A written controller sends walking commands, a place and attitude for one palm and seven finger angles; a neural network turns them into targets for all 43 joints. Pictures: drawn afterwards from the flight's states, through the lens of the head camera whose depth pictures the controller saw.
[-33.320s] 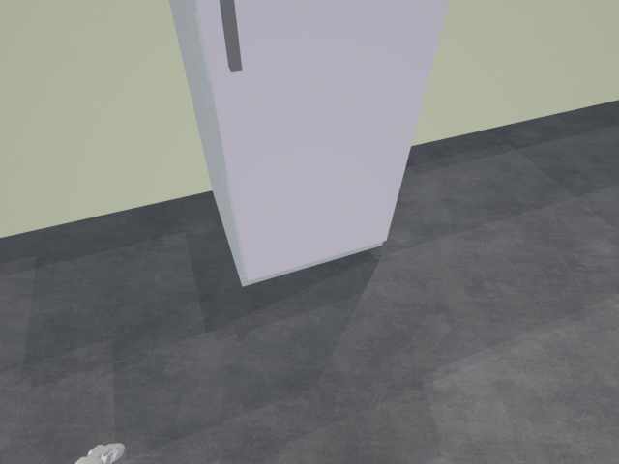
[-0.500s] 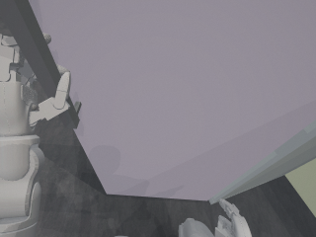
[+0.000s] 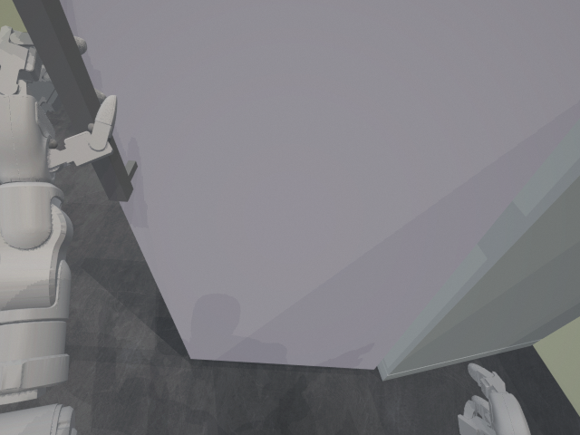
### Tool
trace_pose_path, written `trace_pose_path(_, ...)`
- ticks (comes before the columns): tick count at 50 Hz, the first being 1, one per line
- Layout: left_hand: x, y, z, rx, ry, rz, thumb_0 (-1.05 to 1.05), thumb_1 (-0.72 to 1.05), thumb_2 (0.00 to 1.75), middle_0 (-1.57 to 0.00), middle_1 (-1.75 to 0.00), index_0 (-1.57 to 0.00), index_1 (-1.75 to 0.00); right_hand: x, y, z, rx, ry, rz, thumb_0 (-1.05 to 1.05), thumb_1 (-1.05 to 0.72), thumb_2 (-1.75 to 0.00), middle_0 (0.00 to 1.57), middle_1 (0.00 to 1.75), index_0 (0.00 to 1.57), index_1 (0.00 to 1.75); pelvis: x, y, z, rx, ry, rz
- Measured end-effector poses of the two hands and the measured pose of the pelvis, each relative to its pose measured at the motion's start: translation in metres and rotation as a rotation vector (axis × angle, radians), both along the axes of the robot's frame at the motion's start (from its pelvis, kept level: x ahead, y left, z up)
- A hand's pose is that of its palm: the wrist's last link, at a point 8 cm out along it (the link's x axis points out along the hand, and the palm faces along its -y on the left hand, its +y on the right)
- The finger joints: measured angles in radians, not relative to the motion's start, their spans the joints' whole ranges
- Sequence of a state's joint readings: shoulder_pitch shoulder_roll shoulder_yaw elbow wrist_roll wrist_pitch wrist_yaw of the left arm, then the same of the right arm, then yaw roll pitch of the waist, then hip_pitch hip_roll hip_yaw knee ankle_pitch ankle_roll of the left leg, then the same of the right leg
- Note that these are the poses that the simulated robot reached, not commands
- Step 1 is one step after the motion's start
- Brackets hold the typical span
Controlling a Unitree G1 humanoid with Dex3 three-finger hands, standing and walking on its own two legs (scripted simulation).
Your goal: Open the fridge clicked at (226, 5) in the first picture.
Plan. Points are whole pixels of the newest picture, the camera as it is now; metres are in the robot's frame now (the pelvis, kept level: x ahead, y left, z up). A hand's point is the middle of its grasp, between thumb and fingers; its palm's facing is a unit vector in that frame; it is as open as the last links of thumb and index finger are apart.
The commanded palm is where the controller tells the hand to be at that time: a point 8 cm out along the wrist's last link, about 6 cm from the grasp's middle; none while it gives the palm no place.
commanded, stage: stop walking and hold the door back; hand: left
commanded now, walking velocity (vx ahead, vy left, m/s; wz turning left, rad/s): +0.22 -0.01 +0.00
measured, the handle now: (91, 95) +0.39 +0.25 +0.26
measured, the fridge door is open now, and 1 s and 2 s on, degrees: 75 72 68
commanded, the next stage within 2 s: loosen the grip on the handle in 0.98 s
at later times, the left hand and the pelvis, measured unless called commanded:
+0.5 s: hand (115, 99) +0.41 +0.23 +0.25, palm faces +0.31 -0.92 -0.24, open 6.4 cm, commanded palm +0.35 +0.30 +0.22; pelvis -0.03 +0.01 +0.00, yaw -4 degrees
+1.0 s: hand (107, 113) +0.38 +0.24 +0.24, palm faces +0.27 -0.93 -0.24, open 6.7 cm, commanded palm +0.35 +0.29 +0.22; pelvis +0.00 +0.04 +0.00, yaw -7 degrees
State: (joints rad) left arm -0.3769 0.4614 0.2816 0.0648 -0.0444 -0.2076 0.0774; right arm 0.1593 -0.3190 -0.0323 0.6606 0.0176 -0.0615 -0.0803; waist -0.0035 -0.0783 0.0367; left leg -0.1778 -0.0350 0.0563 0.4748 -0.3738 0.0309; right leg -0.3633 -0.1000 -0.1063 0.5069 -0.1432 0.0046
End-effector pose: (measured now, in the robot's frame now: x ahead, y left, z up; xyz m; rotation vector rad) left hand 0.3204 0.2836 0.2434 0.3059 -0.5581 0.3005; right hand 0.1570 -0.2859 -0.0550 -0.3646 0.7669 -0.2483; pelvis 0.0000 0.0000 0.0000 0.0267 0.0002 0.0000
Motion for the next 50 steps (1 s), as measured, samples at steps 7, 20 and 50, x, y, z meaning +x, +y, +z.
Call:
trace_pose_path(7,0.016,-0.003,0.005,-0.015,0.107,-0.005,-0.15,0.48,0.87,-0.46,-1.43,-0.26,-1.31,-0.055,0.04,-0.025,0.13,0.076,-0.029,0.01,-0.9,-0.9,0.2,0.3,0.2,0.3,-0.025,0.003,0.006,-0.048,-0.027,0.017)
trace_pose_path(20,0.043,-0.007,0.009,-0.03,0.209,0.028,-0.13,0.57,0.82,-0.46,-1.4,-0.32,-1.35,-0.123,0.035,-0.064,0.2,0.198,-0.123,0.01,-0.9,-0.89,0.21,0.3,0.21,0.3,-0.041,-0.005,0.0,-0.016,-0.034,-0.046)
trace_pose_path(50,0.031,0.0,0.002,0.008,0.094,-0.077,-0.2,0.57,0.75,-0.44,-1.5,-0.28,-1.34,-0.036,0.086,-0.033,0.228,0.005,-0.102,0.01,-0.9,-0.89,0.21,0.3,0.2,0.3,-0.002,0.036,0.001,-0.037,0.009,-0.13)
